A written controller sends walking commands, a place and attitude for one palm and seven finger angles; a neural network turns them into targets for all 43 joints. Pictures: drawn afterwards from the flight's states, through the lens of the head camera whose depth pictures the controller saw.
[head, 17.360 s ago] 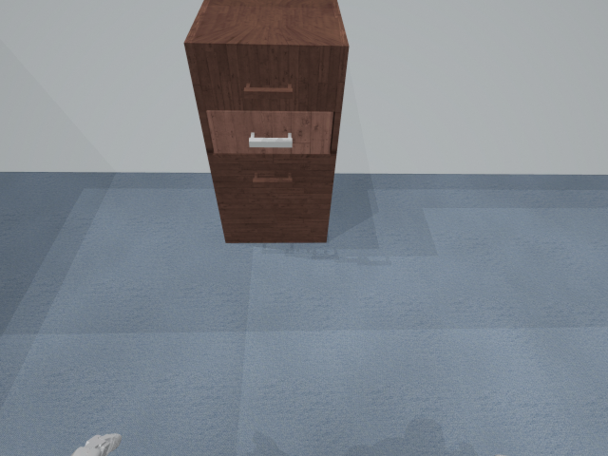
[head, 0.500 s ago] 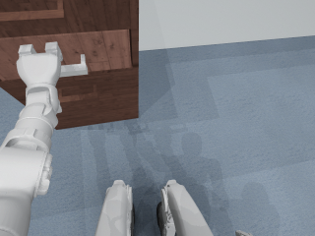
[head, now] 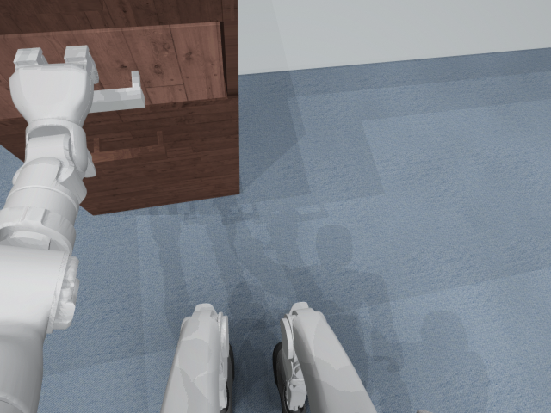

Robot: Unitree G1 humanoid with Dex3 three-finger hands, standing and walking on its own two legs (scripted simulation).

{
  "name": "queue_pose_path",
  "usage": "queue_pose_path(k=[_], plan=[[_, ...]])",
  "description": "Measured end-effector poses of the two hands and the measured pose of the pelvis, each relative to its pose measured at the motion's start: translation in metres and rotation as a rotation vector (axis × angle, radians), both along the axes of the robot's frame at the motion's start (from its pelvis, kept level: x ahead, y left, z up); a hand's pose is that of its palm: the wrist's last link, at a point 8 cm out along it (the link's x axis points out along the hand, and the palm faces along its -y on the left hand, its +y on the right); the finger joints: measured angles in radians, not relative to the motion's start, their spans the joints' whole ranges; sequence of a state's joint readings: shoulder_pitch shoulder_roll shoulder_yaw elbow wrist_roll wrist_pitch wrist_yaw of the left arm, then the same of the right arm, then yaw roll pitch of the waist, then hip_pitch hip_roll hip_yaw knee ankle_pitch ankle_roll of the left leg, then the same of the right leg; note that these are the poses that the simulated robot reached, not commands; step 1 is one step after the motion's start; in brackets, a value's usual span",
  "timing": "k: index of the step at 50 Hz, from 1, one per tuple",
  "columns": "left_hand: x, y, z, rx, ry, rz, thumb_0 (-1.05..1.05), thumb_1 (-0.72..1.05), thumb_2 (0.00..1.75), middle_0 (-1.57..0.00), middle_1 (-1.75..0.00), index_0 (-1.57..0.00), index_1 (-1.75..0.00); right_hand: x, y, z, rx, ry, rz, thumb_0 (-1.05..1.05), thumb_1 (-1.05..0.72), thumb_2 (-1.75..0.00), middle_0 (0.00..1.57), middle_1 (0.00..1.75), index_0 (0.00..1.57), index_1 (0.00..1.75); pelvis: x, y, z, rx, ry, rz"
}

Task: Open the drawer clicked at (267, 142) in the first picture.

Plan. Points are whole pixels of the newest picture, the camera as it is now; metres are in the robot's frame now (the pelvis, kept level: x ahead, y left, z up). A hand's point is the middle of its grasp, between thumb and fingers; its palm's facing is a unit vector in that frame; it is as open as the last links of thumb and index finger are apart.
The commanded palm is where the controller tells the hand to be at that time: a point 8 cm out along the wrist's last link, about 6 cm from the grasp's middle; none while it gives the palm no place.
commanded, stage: lift the fingers back up to retry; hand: left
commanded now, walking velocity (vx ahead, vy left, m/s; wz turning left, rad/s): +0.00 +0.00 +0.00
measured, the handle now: (95, 91) +0.58 +0.25 -0.01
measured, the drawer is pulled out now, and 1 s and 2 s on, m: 0.00 0.00 0.00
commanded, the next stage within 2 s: re-aim the fingers above the handle in 0.78 s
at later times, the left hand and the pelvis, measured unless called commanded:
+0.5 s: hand (77, 106) +0.53 +0.26 +0.01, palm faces -0.05 -0.04 -1.00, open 13.7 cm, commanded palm +0.53 +0.23 +0.09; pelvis +0.04 +0.01 +0.06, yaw +0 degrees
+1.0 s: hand (63, 96) +0.53 +0.26 +0.04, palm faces -0.05 -0.03 -1.00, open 13.7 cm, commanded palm +0.52 +0.24 +0.10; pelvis +0.07 +0.01 +0.09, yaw +1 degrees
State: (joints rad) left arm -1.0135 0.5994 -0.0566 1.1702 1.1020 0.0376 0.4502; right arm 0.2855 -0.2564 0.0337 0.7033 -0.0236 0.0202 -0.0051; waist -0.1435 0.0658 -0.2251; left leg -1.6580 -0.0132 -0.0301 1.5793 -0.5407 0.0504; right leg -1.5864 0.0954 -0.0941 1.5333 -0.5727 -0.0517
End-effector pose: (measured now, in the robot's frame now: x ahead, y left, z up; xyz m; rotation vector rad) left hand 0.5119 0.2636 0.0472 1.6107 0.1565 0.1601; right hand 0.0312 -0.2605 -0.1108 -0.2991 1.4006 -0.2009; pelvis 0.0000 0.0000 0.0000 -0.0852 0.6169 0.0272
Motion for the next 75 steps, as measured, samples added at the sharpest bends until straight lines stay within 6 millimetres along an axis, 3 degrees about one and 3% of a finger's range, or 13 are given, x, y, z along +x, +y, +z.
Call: queue_pose_path(k=[11, 22, 38, 52, 75], plan=[[0.000, 0.000, 0.007, -0.037, 0.075, 0.018, 0.00, -0.49, 0.30, -0.30, -1.31, -0.33, -1.23, 0.003, 0.002, 0.018, -0.006, -0.026, -0.029, 0.00, -0.90, -0.90, 0.20, 0.30, 0.21, 0.30, 0.003, 0.000, 0.017, -0.002, -0.016, -0.002], [0.003, -0.009, 0.018, -0.095, 0.064, -0.054, 0.00, -0.49, 0.30, -0.34, -1.22, -0.33, -1.21, 0.005, 0.005, 0.054, -0.014, 0.035, -0.058, 0.00, -0.90, -0.90, 0.20, 0.30, 0.21, 0.30, 0.029, 0.004, 0.051, -0.004, -0.024, -0.002], [0.004, -0.008, 0.046, -0.090, 0.089, 0.003, 0.00, -0.49, 0.30, -0.32, -1.21, -0.41, -1.22, 0.054, 0.002, 0.094, 0.000, 0.011, -0.040, 0.00, -0.90, -0.90, 0.20, 0.30, 0.21, 0.30, 0.064, 0.006, 0.095, 0.012, -0.076, 0.005], [-0.002, -0.005, 0.046, -0.079, 0.052, -0.010, 0.00, -0.49, 0.30, -0.32, -1.20, -0.33, -1.20, 0.068, 0.000, 0.087, 0.005, 0.002, -0.023, 0.00, -0.90, -0.90, 0.20, 0.30, 0.21, 0.30, 0.065, 0.007, 0.092, 0.015, -0.077, 0.006], [-0.005, -0.015, 0.052, -0.071, 0.063, -0.022, 0.00, -0.49, 0.30, -0.32, -1.20, -0.33, -1.20, 0.035, 0.007, 0.089, 0.013, 0.026, -0.059, 0.00, -0.90, -0.90, 0.20, 0.30, 0.21, 0.30, 0.054, 0.009, 0.092, 0.013, -0.092, 0.004]])
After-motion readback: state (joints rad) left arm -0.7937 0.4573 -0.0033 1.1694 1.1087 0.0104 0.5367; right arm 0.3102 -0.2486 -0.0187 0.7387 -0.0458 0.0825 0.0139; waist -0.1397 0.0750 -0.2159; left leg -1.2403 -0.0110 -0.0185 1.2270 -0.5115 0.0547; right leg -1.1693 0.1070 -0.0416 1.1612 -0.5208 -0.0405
